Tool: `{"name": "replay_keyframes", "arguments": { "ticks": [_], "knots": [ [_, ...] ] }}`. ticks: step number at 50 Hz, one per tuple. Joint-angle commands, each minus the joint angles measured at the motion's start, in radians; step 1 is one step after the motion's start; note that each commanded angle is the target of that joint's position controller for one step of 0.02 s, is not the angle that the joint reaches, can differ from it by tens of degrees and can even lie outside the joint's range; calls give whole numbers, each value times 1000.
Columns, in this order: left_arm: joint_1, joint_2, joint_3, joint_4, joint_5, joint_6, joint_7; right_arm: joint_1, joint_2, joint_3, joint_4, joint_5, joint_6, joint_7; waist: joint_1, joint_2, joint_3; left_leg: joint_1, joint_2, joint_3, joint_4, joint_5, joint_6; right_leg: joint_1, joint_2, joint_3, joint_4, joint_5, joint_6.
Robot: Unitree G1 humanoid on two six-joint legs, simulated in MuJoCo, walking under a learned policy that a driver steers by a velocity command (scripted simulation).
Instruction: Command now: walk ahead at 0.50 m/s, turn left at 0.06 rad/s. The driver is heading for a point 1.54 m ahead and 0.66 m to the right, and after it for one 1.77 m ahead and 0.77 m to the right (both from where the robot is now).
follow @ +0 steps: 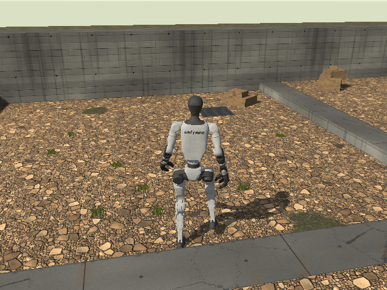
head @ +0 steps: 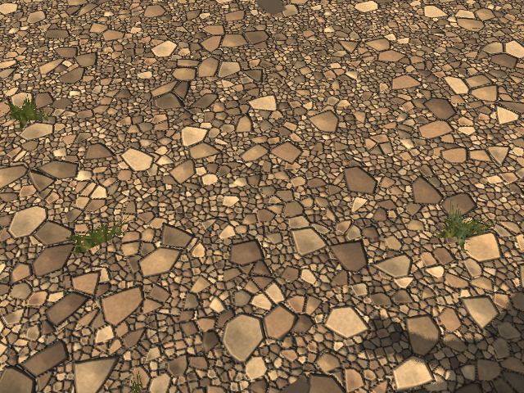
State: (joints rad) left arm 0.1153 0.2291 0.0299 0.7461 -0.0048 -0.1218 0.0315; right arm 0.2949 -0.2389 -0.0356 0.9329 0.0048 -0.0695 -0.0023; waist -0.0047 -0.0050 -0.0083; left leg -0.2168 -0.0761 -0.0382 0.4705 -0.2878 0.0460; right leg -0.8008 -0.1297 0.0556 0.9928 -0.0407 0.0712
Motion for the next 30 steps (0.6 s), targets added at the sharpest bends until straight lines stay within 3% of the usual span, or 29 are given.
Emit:
{"name": "replay_keyframes", "arguments": {
  "ticks": [1, 2, 3, 5, 6, 7, 8, 9, 10, 11, 12, 13, 15, 18, 21, 26, 30],
  "knots": [
    [110, 69, 22, 1, -16, 15, -17, -115, -165, -41, -77, 27, -44, -10, 52, 119, 20, -271, 235, -65, -266, 182, 176, 435, 18, -12, -307, 259, -10],
    [56, 82, 23, -20, -26, 22, -21, -94, -166, -48, -62, 29, -38, -9, 28, 105, 47, -171, 262, -80, -251, 164, 161, 369, 18, -11, -358, 222, -36],
    [21, 104, 30, -34, -23, 27, -24, -59, -172, -56, -47, 26, -27, -7, 8, 75, 66, -90, 290, -90, -226, 153, 146, 326, 28, -22, -373, 161, -64],
    [16, 131, 47, -42, -6, 35, -35, -22, -177, -64, -34, 18, -1, -1, 3, 48, 88, 28, 309, -78, -149, 228, 113, 286, 56, -55, -370, 0, -125],
    [95, 153, 64, -26, -5, 38, -39, -26, -168, -63, -39, 12, 11, 0, 38, 34, 47, 59, 272, -33, -26, 357, 85, 365, 86, -76, -373, -22, -154],
    [224, 212, 91, 16, -8, 38, -46, 19, -131, -53, -48, -6, 20, -2, 56, -66, -38, 11, 172, 59, 237, 388, 44, 546, 98, -41, -355, 89, -188],
    [353, 304, 114, 46, -6, 38, -54, 131, -54, -29, -64, -11, 5, 2, 41, -315, -173, -327, 50, 117, 664, 122, -35, 888, -90, 375, -468, -93, -341],
    [441, 269, 107, 60, -17, 36, -68, 96, -62, -25, -66, -12, -12, 8, 86, -378, -269, -514, -18, 2, 841, -250, -33, 1035, -165, 774, -710, -407, -390],
    [380, 220, 87, 41, -3, 27, -67, -12, -121, -40, -88, 22, -21, 12, 92, -234, -181, -632, 39, -68, 912, -193, 0, 986, -182, 768, -735, -566, -342],
    [306, 207, 81, 16, 11, 25, -62, -135, -127, -40, -128, 25, -26, 7, 98, -112, -109, -638, 76, -64, 872, -111, 20, 863, -156, 670, -723, -523, -321],
    [229, 200, 77, 0, 15, 27, -56, -186, -117, -39, -147, 4, -31, -1, 67, -46, -65, -599, 113, -60, 782, -40, 27, 737, -129, 568, -720, -404, -316],
    [178, 179, 73, -13, 15, 24, -51, -181, -124, -47, -148, -13, -31, -9, 27, -50, -65, -511, 147, -64, 678, -4, 28, 652, -91, 479, -727, -286, -297],
    [150, 155, 68, -21, 4, 23, -43, -158, -124, -55, -138, -17, -21, -16, -6, -87, -82, -413, 149, -51, 558, 22, 12, 597, -41, 383, -754, -165, -289],
    [216, 168, 75, 1, -17, 21, -21, -217, -101, -51, -160, -19, -21, -20, 10, -54, -72, -441, 128, -42, 376, 116, -32, 623, -36, 318, -764, -9, -312],
    [268, 169, 79, 23, -21, 33, -6, -303, -75, -41, -185, -12, -30, -10, 42, -65, -43, -419, 97, -40, 180, 265, -58, 623, -5, 270, -763, 6, -295],
    [312, 159, 81, 50, -25, 48, -8, -406, -82, -37, -233, 2, -46, 2, 80, -92, 0, -323, 56, -32, 33, 346, -65, 601, 7, 291, -729, -28, -273],
    [289, 164, 87, 38, -25, 66, -1, -362, -124, -50, -242, 8, -74, 13, 43, -125, -12, -219, 44, -33, -57, 236, -37, 684, -4, 378, -618, 28, -255]
  ]
}}
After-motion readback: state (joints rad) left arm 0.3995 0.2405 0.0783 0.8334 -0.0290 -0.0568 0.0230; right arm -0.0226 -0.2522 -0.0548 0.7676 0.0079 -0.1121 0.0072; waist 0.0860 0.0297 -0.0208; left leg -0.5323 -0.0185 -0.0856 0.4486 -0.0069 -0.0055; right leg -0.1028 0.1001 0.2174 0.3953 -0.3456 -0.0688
